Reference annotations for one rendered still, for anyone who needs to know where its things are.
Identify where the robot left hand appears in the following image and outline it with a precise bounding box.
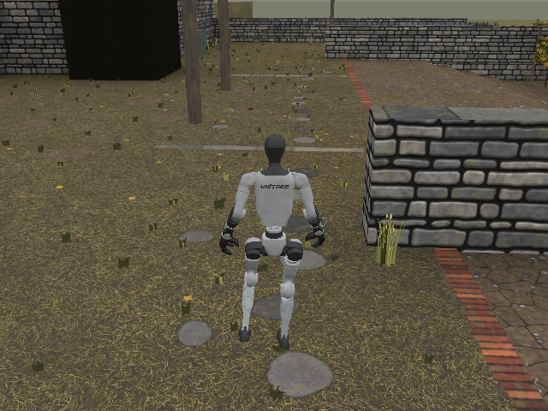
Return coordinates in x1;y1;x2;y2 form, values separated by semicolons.
219;236;239;255

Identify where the robot right upper arm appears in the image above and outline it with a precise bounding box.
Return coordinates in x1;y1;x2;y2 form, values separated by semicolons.
292;172;317;219

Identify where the left robot forearm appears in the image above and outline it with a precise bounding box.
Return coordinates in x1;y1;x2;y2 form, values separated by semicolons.
222;206;240;240

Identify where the robot left upper arm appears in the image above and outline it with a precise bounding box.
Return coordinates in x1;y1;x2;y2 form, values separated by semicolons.
232;172;257;220

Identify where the left robot foot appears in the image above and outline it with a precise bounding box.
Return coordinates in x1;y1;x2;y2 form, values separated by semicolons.
238;326;251;342

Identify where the robot right hand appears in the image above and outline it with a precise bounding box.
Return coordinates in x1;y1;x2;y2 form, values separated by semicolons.
305;232;325;247

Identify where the right robot forearm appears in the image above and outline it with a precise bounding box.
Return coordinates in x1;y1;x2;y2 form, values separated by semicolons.
308;206;324;235

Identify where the robot left thigh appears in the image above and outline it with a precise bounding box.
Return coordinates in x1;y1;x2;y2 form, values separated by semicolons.
245;237;262;287

